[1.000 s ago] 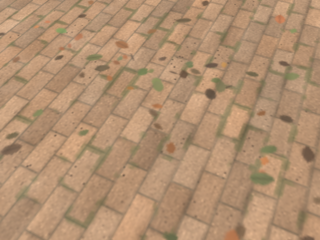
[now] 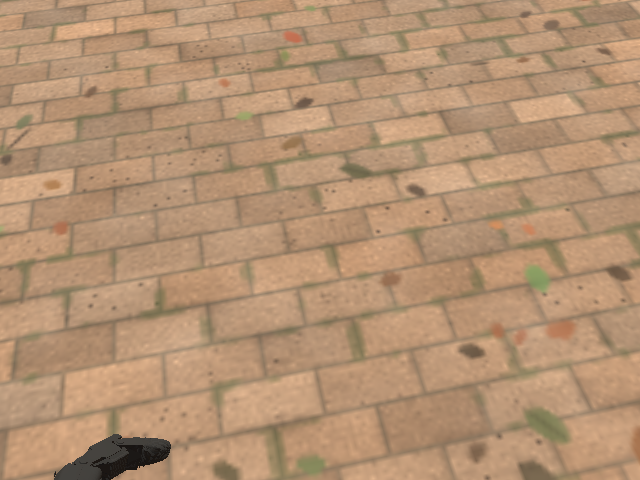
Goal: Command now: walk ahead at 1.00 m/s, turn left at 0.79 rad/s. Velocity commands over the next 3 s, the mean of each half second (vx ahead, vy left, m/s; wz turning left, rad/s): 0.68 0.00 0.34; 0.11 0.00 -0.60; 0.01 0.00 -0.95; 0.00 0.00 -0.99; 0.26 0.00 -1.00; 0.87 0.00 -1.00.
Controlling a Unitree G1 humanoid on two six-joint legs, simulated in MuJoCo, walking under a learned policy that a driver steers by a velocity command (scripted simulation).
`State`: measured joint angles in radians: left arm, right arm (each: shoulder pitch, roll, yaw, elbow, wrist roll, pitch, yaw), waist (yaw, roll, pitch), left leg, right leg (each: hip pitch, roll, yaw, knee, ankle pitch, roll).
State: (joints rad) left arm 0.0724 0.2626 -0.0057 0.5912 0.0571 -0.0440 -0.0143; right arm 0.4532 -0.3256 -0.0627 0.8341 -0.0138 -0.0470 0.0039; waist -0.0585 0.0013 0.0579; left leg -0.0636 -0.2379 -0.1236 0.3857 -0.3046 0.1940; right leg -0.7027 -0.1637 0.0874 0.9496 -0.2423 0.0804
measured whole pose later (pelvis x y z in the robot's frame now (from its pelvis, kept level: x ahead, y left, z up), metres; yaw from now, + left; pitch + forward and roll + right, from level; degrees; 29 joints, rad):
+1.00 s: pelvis +0.56 -0.07 -0.01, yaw -13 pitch +1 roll +3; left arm 0.22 0.32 0.08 0.67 0.00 0.05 0.00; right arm 0.04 -0.29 -0.08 0.80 -0.01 0.02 -0.04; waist 0.03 0.00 0.05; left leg -0.38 0.10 0.17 0.77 -0.43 -0.05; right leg -0.40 -0.05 -0.03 0.68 -0.32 -0.05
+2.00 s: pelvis +0.58 -0.12 +0.01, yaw -69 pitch +4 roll +2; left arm 0.21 0.34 0.09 0.56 -0.01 0.04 0.02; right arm 0.05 -0.33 -0.10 0.70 -0.01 -0.01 -0.02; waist 0.01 0.02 0.08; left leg -0.58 0.01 -0.06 1.08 -0.37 -0.06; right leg -0.35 0.04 0.10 0.50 -0.22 -0.04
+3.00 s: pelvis +0.38 -0.50 +0.00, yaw -127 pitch +2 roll -1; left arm 0.43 0.32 0.05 0.76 0.01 -0.03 -0.01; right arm 0.16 -0.29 0.00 0.63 -0.07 -0.04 0.04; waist 0.03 0.02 0.03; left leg -0.69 0.17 -0.03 1.08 -0.30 -0.06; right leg -0.10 0.17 0.11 0.43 -0.35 -0.13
